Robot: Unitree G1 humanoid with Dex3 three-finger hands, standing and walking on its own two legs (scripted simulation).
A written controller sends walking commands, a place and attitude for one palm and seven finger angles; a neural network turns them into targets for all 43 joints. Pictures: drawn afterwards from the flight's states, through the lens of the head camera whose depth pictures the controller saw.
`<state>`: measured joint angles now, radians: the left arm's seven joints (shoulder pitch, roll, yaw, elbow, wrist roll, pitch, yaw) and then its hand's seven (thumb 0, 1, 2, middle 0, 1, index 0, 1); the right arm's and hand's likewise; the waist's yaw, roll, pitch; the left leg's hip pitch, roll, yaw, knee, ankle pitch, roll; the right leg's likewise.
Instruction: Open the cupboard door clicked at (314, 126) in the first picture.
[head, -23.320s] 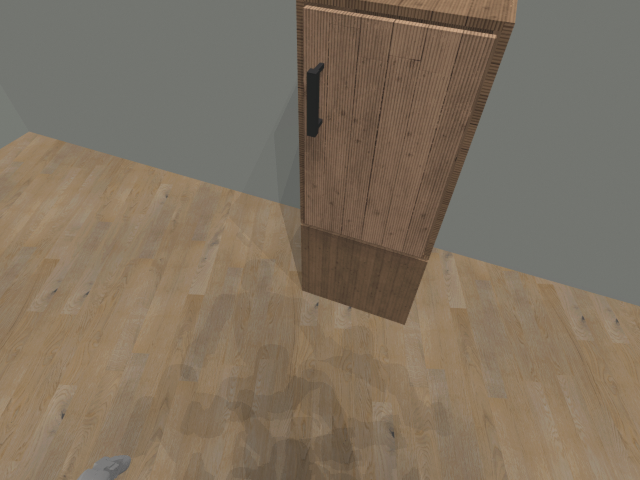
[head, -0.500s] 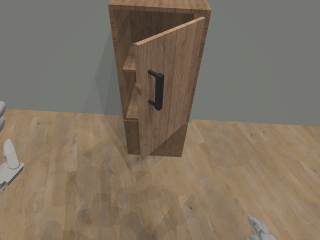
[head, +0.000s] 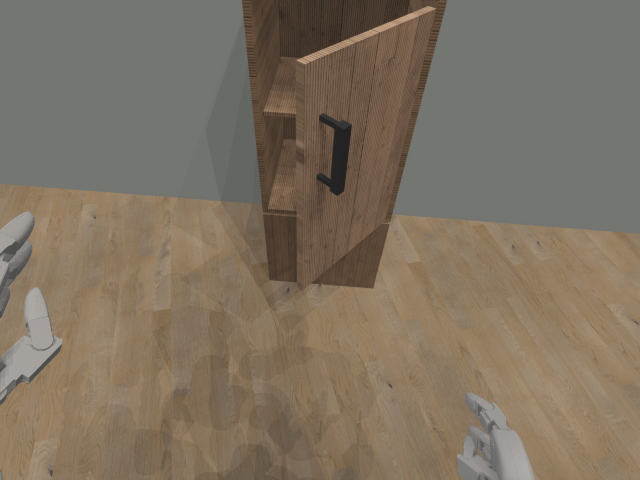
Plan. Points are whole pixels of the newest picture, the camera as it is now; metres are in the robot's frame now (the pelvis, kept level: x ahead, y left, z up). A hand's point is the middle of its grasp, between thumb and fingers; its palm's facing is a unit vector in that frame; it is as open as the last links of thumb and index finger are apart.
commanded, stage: stop stepping back and stand still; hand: left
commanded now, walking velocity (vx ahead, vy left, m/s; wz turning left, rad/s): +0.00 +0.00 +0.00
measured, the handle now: (331, 155) +0.63 +0.03 +0.05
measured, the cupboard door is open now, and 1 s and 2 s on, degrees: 51 51 51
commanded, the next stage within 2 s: let the arm hang, fingers relaxed in 0.36 s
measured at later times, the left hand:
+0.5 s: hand (41, 359) +0.19 +0.28 +0.12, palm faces +0.33 -0.79 -0.51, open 7.4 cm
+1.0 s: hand out of the picture -0.10 +0.16 -0.18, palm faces +0.07 -0.98 -0.17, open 7.4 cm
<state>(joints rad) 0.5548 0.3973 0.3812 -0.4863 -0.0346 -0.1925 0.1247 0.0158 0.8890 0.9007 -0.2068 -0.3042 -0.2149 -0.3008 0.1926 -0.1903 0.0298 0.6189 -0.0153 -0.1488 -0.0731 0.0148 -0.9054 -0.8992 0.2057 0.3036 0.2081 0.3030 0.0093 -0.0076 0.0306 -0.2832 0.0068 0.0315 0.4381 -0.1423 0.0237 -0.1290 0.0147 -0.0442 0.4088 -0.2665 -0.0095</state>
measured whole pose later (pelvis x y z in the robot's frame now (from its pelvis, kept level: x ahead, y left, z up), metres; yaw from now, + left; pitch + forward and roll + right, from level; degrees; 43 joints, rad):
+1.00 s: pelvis -0.02 -0.01 +0.00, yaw +3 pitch -2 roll -1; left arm 0.37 0.17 0.00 1.14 0.01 0.03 0.00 0.01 0.91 0.90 -0.20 -0.30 -0.21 -0.30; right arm 0.27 -0.21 -0.01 1.11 -0.02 0.05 -0.02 0.01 -0.91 -0.90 0.20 0.30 0.20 0.30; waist 0.00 0.01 0.08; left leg -0.32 -0.01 -0.02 0.44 -0.10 0.02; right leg -0.16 0.01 -0.10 0.45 -0.27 -0.03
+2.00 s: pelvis +0.02 -0.03 +0.00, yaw +3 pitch -2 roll +0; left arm 0.27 0.14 0.02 1.15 0.01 0.00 0.03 0.00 0.91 0.90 -0.20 -0.30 -0.20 -0.30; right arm 0.21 -0.16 0.00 1.15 -0.02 0.02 -0.04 0.01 -0.92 -0.90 0.20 0.30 0.20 0.30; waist 0.00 0.01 0.08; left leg -0.23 0.01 -0.02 0.42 -0.16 -0.01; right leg -0.07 0.03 -0.09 0.39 -0.30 -0.05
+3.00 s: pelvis -0.01 -0.04 +0.00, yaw -21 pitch +1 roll +2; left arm 0.20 0.22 0.08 0.96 0.03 0.05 0.01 0.00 0.91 0.90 -0.20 -0.30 -0.21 -0.30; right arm 0.08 -0.23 -0.07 0.91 -0.01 0.05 -0.02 0.01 -0.91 -0.90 0.20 0.30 0.20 0.30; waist 0.02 -0.03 0.12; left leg -0.42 0.02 0.04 0.85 -0.44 -0.05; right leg -0.29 0.04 0.14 0.52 -0.25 -0.03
